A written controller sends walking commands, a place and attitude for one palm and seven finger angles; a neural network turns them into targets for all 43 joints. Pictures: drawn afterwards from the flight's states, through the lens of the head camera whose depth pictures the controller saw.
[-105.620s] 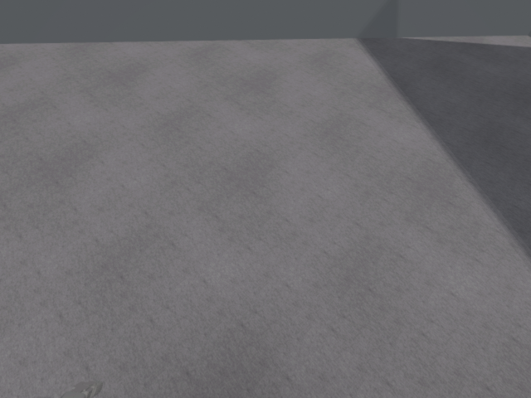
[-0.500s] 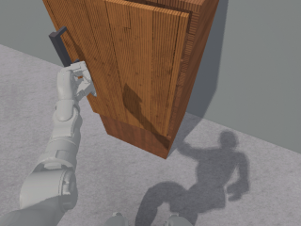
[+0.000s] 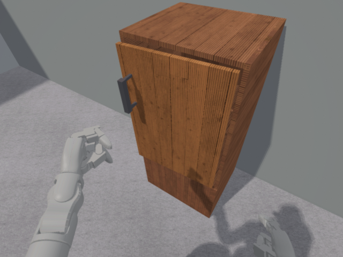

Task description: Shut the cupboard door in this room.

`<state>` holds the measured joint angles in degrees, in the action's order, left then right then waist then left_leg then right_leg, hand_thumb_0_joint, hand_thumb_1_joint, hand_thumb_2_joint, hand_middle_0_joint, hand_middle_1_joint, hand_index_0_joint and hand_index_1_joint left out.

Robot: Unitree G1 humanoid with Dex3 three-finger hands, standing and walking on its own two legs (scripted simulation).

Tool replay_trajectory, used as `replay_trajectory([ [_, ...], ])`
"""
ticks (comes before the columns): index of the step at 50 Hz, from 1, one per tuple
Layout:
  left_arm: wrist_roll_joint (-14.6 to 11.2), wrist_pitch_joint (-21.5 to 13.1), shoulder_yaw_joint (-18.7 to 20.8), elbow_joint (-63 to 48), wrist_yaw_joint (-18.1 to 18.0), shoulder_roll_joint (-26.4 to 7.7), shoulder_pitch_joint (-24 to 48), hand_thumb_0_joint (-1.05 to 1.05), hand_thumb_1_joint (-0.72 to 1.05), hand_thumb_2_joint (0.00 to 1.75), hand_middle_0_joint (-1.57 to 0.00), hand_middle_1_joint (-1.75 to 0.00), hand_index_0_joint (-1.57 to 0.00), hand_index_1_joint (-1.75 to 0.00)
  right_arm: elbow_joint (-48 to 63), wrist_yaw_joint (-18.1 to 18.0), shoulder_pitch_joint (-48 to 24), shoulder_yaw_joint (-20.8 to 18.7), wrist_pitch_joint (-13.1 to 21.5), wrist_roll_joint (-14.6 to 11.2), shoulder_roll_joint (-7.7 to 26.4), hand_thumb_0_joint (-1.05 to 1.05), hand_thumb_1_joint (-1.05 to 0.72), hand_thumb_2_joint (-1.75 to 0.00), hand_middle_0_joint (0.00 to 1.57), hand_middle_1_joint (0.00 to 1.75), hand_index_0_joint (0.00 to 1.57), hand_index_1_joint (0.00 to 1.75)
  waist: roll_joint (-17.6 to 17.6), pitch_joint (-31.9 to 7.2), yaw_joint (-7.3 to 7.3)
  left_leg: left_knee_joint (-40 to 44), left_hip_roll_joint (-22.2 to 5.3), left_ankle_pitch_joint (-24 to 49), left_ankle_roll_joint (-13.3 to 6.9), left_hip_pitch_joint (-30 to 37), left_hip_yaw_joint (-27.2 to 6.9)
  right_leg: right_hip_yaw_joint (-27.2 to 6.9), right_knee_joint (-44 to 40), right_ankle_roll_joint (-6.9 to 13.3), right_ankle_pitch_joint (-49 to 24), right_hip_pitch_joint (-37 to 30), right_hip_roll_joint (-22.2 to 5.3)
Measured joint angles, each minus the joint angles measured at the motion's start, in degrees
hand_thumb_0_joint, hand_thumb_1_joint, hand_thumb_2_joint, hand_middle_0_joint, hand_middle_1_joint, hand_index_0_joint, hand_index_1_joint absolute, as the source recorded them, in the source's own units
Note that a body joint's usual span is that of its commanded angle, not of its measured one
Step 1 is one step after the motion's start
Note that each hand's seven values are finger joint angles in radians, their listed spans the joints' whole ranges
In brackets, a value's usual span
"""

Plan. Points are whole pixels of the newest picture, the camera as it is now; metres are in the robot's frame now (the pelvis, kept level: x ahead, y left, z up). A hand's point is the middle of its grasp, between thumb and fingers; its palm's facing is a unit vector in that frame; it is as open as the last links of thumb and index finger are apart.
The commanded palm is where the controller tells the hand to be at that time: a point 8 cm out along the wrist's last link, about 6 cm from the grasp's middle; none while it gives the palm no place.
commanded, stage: draw the hand back to the body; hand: left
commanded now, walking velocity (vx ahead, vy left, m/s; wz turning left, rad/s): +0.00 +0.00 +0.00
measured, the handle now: (128, 93) +0.65 +0.20 +0.03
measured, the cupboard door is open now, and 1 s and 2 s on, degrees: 4 4 4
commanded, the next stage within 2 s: step back with the hand held close in 0.90 s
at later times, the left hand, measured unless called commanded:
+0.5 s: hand (28, 178) +0.21 +0.27 +0.17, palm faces +0.44 -0.81 -0.39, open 5.9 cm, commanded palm +0.16 +0.30 +0.19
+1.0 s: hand (27, 180) +0.21 +0.26 +0.17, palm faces +0.47 -0.79 -0.39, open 7.4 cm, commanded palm +0.16 +0.29 +0.19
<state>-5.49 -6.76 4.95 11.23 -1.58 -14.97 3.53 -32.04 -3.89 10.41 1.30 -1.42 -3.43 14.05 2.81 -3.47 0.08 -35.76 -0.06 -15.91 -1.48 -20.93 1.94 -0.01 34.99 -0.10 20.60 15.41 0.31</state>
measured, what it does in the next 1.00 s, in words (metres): stands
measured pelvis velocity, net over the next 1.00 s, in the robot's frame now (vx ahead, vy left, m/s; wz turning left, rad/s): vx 0.02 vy -0.01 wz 0.01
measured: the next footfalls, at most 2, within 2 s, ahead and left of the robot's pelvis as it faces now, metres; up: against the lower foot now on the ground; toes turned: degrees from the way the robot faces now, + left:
none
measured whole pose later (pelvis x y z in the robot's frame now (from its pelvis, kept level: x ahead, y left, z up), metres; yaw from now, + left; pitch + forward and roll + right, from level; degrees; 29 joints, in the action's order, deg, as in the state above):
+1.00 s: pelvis +0.02 -0.01 +0.01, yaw +1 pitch -4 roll +0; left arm -4.7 -4.1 20.0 -20.5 -5.5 -19.7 -26.3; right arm -35.6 -4.2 10.9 1.5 4.6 -1.1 12.7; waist 3.8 -0.9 -3.4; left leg -25.7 0.1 -13.1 -0.7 -9.1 1.3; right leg 0.6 23.9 0.4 17.4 3.0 0.4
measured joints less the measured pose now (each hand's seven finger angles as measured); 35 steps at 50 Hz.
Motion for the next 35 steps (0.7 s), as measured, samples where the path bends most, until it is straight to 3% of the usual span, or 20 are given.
replay_trajectory([
  [6, 1.1, 2.9, 1.4, -8.1, -2.2, -1.0, -6.3, 0.02, 0.89, 0.9, -0.99, -1.15, -0.98, -1.15, 0.6, -0.3, -1.9, 1.8, 0.6, 0.6, -1.3, 0.01, -0.91, -0.9, 0.2, 0.3, 0.2, 0.29, -0.1, 1.7, -1.52, 5.3, 0.5, 2.1, -0.2, 5.8, -0.3, 0.3, -6.1, -0.2, -2.4, -6.3, -0.4],
  [13, 1.3, 4.0, 4.6, -18.3, -3.0, -2.2, -15.1, 0.01, 0.89, 0.9, -0.8, -0.95, -0.79, -0.94, -0.5, 0.4, -1.1, 2.7, 1.7, 1.5, -2.0, 0.01, -0.91, -0.9, 0.2, 0.3, 0.2, 0.3, 0.5, 2.6, -2.73, 9.2, 1.1, 3.2, -0.3, 9.8, -0.3, 0.4, -10.3, -0.5, -3.7, -10.4, -0.9],
  [27, 0.9, 3.3, 14.8, -31.5, -3.9, -5.5, -30.2, 0.01, 0.89, 0.9, -0.42, -0.53, -0.41, -0.52, -3.8, 0.5, 1.7, 0.7, 3.8, 2.1, -1.0, 0.01, -0.91, -0.9, 0.2, 0.3, 0.2, 0.3, 1.5, 2.1, -3.39, 9.8, 1.0, 2.7, -0.1, 11.3, -0.4, 0.5, -11.3, -0.3, -3.3, -12.1, -0.8],
  [30, 0.8, 2.7, 16.3, -32.2, -4.2, -5.7, -31.7, 0.01, 0.89, 0.9, -0.34, -0.45, -0.34, -0.44, -3.9, 0.3, 1.8, 0.1, 4.4, 2.0, -0.5, 0.01, -0.91, -0.9, 0.2, 0.3, 0.2, 0.3, 1.6, 2.1, -3.66, 9.6, 0.9, 2.5, 0.0, 11.3, -0.6, 0.6, -11.1, -0.2, -3.2, -12.2, -0.7],
  [35, 1.2, 2.9, 15.3, -30.9, -4.6, -4.1, -30.1, 0.01, 0.89, 0.9, -0.26, -0.36, -0.26, -0.36, -4.3, -0.2, 1.4, -0.4, 5.2, 2.1, 0.2, 0.01, -0.91, -0.9, 0.2, 0.3, 0.2, 0.29, 1.6, 2.5, -4.15, 9.7, 1.0, 2.9, 0.1, 11.2, -1.0, 1.1, -10.7, -0.1, -3.1, -12.0, -0.8],
])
